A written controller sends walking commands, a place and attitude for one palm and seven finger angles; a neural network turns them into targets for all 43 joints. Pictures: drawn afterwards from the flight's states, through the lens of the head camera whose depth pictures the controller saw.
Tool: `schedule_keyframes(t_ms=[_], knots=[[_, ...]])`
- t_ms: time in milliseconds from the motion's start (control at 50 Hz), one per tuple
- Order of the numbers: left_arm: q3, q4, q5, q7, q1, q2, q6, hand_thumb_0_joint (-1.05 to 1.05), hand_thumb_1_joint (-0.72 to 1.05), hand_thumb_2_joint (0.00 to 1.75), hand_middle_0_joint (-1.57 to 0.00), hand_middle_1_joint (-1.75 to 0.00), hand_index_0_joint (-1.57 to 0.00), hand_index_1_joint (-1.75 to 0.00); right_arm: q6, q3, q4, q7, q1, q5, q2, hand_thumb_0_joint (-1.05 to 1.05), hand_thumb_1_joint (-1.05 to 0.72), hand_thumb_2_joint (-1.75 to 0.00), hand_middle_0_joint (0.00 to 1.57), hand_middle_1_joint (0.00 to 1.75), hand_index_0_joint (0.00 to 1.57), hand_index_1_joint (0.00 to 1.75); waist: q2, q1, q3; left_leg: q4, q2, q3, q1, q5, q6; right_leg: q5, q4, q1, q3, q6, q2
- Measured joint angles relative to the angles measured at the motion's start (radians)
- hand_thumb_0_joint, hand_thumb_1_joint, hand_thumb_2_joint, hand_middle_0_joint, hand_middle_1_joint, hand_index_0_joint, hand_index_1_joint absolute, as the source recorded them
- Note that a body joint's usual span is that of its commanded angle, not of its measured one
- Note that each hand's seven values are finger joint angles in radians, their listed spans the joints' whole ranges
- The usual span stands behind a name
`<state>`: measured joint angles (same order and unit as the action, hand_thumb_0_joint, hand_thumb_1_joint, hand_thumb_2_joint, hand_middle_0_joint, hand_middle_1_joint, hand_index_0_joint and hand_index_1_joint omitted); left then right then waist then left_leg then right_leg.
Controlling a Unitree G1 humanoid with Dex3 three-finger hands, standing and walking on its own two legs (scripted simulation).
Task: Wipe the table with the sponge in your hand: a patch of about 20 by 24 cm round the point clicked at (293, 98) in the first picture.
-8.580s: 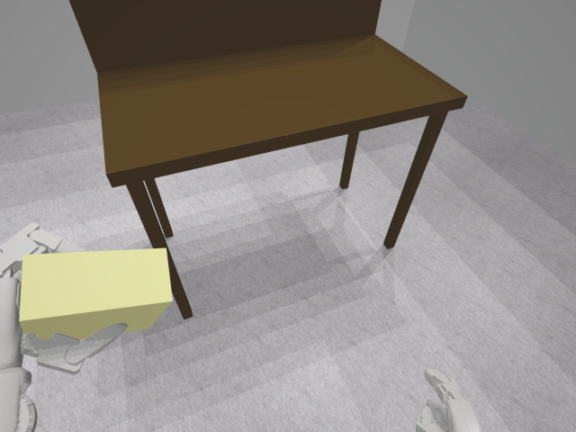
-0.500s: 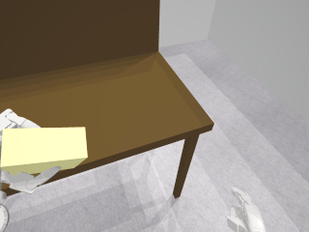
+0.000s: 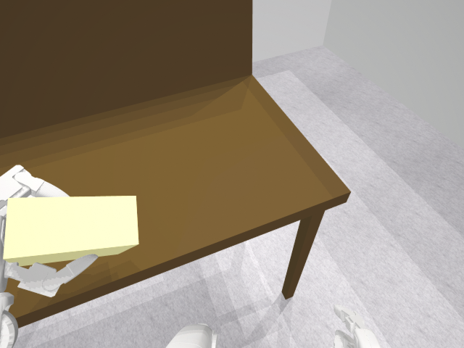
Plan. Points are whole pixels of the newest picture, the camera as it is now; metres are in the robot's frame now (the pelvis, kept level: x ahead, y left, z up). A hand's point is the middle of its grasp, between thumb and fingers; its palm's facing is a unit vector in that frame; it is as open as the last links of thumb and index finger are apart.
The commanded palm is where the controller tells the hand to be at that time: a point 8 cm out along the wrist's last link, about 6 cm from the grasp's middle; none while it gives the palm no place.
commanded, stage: come to a stop and stand still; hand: left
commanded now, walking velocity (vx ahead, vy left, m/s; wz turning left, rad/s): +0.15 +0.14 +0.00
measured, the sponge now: (92, 230) +0.23 +0.19 +0.17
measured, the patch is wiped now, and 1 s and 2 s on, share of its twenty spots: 0.00 0.00 0.00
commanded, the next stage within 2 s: look again from close up in 1.20 s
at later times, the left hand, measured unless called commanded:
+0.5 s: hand (16, 204) +0.24 +0.28 +0.20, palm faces +0.38 -0.78 -0.49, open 10.1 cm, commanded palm +0.18 +0.30 +0.19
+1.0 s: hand out of the picture +0.23 +0.33 +0.18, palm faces +0.41 -0.83 -0.38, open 10.1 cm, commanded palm +0.17 +0.35 +0.19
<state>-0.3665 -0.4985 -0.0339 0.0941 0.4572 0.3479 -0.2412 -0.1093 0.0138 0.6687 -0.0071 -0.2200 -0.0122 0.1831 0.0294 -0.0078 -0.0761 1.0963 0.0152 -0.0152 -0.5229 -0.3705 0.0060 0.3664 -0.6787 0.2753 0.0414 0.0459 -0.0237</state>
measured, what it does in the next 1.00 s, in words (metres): steps on the spot: left foot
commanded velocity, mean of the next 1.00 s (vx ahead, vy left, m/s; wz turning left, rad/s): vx -0.03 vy -0.04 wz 0.00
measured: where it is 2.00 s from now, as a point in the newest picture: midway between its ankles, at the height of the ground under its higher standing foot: outside the picture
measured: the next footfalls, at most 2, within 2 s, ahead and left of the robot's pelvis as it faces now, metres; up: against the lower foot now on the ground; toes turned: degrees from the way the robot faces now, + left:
left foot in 0.16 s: +0.12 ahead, +0.18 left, +0.00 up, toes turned +1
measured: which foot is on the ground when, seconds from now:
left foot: up 0.00-0.14, down 0.16-1.00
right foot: down 0.00-1.00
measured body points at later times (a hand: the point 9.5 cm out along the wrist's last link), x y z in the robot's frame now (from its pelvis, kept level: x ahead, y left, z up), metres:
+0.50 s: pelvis +0.02 +0.02 +0.01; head +0.04 +0.04 +0.46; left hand +0.22 +0.32 +0.22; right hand +0.21 -0.18 -0.06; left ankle +0.08 +0.17 -0.72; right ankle +0.00 -0.09 -0.72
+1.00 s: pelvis +0.00 +0.07 +0.01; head +0.03 +0.10 +0.46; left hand +0.20 +0.37 +0.20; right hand +0.17 -0.15 -0.06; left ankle +0.08 +0.18 -0.72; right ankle +0.00 -0.09 -0.72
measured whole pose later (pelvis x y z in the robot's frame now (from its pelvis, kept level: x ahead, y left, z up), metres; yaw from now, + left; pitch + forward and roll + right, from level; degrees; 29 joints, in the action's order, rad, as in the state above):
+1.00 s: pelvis +0.00 +0.07 +0.01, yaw -1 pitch -1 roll -2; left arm -0.40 -0.46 -0.01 0.11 0.38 0.37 -0.24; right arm -0.19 0.02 0.62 0.02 -0.22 -0.01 0.18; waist -0.03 -0.04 -0.09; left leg 0.50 -0.04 -0.04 -0.32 -0.15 -0.02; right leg 0.22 -0.41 0.18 0.00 -0.05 -0.03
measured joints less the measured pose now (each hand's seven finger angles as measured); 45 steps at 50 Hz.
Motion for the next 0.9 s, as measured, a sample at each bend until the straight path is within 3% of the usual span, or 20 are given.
schedule_keyframes(t_ms=[40,100,160,180,220,260,340,400,460,500,540,600,700,780,900], knots=[[-0.013,0.014,0.005,0.006,0.026,0.010,-0.017,-0.01,-0.49,1.01,-0.72,-1.36,-0.73,-1.36,0.006,-0.007,0.011,0.004,-0.011,0.001,0.010,0.01,-0.90,-0.90,0.20,0.30,0.20,0.30,-0.021,-0.007,0.013,-0.030,-0.009,-0.022,0.004,0.010,-0.002,-0.033,0.067,-0.026,-0.019,-0.011,-0.017],[-0.041,0.065,0.008,0.022,0.030,0.032,-0.023,-0.01,-0.49,1.01,-0.72,-1.36,-0.73,-1.36,0.000,-0.022,-0.002,0.018,-0.022,0.003,0.028,0.02,-0.90,-0.90,0.20,0.30,0.20,0.30,-0.050,-0.013,0.020,-0.300,-0.024,-0.053,0.093,0.075,-0.018,-0.049,0.113,-0.051,-0.044,-0.030,-0.043],[-0.039,0.088,0.002,0.034,0.002,0.021,0.003,-0.01,-0.49,1.01,-0.72,-1.36,-0.73,-1.36,-0.018,-0.044,-0.032,0.035,-0.022,0.001,0.067,0.01,-0.90,-0.90,0.20,0.30,0.20,0.30,-0.020,-0.016,0.018,-0.555,-0.051,-0.049,0.221,0.237,-0.036,-0.018,0.075,-0.057,-0.042,-0.049,-0.027],[-0.034,0.085,0.002,0.036,-0.013,0.017,0.014,-0.01,-0.49,1.01,-0.72,-1.36,-0.73,-1.36,-0.022,-0.055,-0.038,0.040,-0.014,-0.003,0.076,0.01,-0.90,-0.90,0.20,0.30,0.20,0.30,-0.010,-0.016,0.017,-0.579,-0.060,-0.039,0.245,0.194,-0.012,0.004,0.038,-0.047,-0.041,-0.054,-0.017],[-0.019,0.093,0.008,0.037,-0.062,0.015,0.035,-0.01,-0.49,1.01,-0.72,-1.36,-0.73,-1.36,-0.014,-0.069,-0.032,0.049,0.021,-0.011,0.059,0.01,-0.91,-0.90,0.20,0.30,0.20,0.30,-0.048,-0.020,-0.001,-0.550,-0.041,-0.051,0.248,0.144,0.017,0.029,-0.008,-0.040,-0.058,-0.060,-0.037],[-0.006,0.086,0.014,0.036,-0.083,0.006,0.062,-0.01,-0.49,1.01,-0.72,-1.36,-0.73,-1.36,-0.013,-0.062,-0.042,0.050,0.048,-0.009,0.041,0.01,-0.91,-0.90,0.19,0.30,0.20,0.30,-0.065,-0.016,-0.008,-0.543,-0.039,-0.052,0.250,0.149,0.024,0.031,-0.005,-0.047,-0.060,-0.062,-0.039],[0.017,0.017,0.016,0.025,-0.059,0.002,0.072,-0.01,-0.49,1.01,-0.72,-1.36,-0.73,-1.36,-0.027,-0.027,-0.083,0.038,0.068,-0.008,0.004,0.01,-0.91,-0.90,0.19,0.30,0.19,0.30,-0.041,0.004,-0.006,-0.559,-0.078,-0.016,0.241,0.167,0.030,-0.029,0.105,-0.090,-0.024,-0.055,0.003],[0.010,-0.035,-0.001,0.018,-0.009,0.024,0.057,-0.01,-0.49,1.01,-0.72,-1.36,-0.73,-1.36,-0.023,-0.003,-0.103,0.035,0.064,-0.005,-0.022,0.01,-0.91,-0.90,0.19,0.30,0.20,0.30,-0.036,0.000,0.011,-0.589,-0.102,-0.007,0.237,0.184,0.040,-0.073,0.181,-0.105,-0.016,-0.045,0.030],[-0.001,-0.034,-0.013,0.017,0.008,0.038,0.058,-0.01,-0.49,1.01,-0.72,-1.36,-0.73,-1.36,-0.012,0.009,-0.101,0.042,0.058,-0.002,-0.028,0.01,-0.90,-0.90,0.20,0.30,0.20,0.30,-0.029,-0.013,0.023,-0.616,-0.110,-0.008,0.243,0.199,0.044,-0.096,0.221,-0.115,-0.016,-0.042,0.038],[-0.030,0.048,0.033,-0.035,-0.120,0.109,0.039,-0.01,-0.49,1.01,-0.72,-1.36,-0.73,-1.36,-0.035,-0.009,-0.090,0.051,0.035,0.018,-0.023,0.01,-0.90,-0.90,0.20,0.30,0.20,0.30,-0.027,-0.064,0.018,-0.600,-0.114,-0.002,0.219,0.205,0.021,-0.109,0.234,-0.108,-0.012,-0.040,0.044],[-0.065,0.164,0.023,-0.040,-0.227,0.134,0.018,-0.01,-0.49,1.01,-0.72,-1.36,-0.73,-1.36,-0.038,-0.009,-0.070,0.041,0.037,0.011,-0.006,0.01,-0.90,-0.90,0.20,0.30,0.20,0.30,-0.028,-0.088,0.009,-0.611,-0.114,-0.008,0.222,0.223,0.019,-0.115,0.225,-0.095,-0.022,-0.041,0.044],[-0.076,0.196,-0.001,-0.010,-0.235,0.074,0.058,-0.01,-0.49,1.01,-0.72,-1.36,-0.73,-1.36,-0.034,-0.021,-0.077,0.015,0.044,0.000,0.026,0.01,-0.90,-0.90,0.20,0.30,0.20,0.30,-0.017,-0.064,-0.006,-0.619,-0.102,-0.025,0.234,0.216,0.029,-0.116,0.212,-0.092,-0.037,-0.057,0.029],[0.035,0.073,-0.001,-0.013,-0.062,-0.007,0.059,-0.01,-0.49,1.01,-0.72,-1.36,-0.73,-1.36,-0.038,-0.035,-0.092,0.021,0.028,-0.002,0.044,0.01,-0.90,-0.90,0.20,0.30,0.20,0.30,-0.030,-0.011,-0.004,-0.613,-0.081,-0.043,0.235,0.215,0.003,-0.122,0.217,-0.095,-0.053,-0.079,0.007],[0.054,0.030,0.009,-0.025,-0.001,0.033,0.028,-0.01,-0.49,1.01,-0.72,-1.36,-0.73,-1.36,-0.040,-0.031,-0.095,0.047,0.006,0.000,0.030,0.01,-0.90,-0.90,0.20,0.30,0.20,0.30,-0.061,0.002,-0.008,-0.617,-0.069,-0.045,0.230,0.219,-0.009,-0.125,0.222,-0.093,-0.053,-0.080,-0.004],[-0.047,0.049,0.014,0.002,-0.065,0.086,0.000,-0.01,-0.49,1.01,-0.72,-1.36,-0.73,-1.36,-0.066,-0.011,-0.080,0.044,-0.012,-0.002,0.005,0.01,-0.90,-0.90,0.20,0.30,0.20,0.30,-0.071,-0.016,-0.027,-0.604,-0.058,-0.028,0.205,0.223,-0.021,-0.133,0.227,-0.085,-0.043,-0.080,-0.009]])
